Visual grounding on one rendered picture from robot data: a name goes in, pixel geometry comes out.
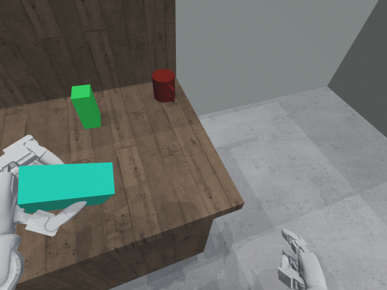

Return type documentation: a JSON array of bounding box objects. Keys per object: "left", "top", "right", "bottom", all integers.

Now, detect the left robot hand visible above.
[{"left": 0, "top": 135, "right": 87, "bottom": 237}]

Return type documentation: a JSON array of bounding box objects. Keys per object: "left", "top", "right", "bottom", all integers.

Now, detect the sponge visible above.
[{"left": 18, "top": 163, "right": 115, "bottom": 213}]

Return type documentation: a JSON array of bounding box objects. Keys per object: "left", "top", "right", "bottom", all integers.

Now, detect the table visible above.
[{"left": 0, "top": 0, "right": 244, "bottom": 290}]

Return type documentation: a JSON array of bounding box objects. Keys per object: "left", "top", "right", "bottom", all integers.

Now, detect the robot left forearm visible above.
[{"left": 0, "top": 234, "right": 24, "bottom": 290}]

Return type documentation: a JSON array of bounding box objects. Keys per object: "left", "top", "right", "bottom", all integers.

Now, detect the right robot hand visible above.
[{"left": 278, "top": 228, "right": 327, "bottom": 290}]

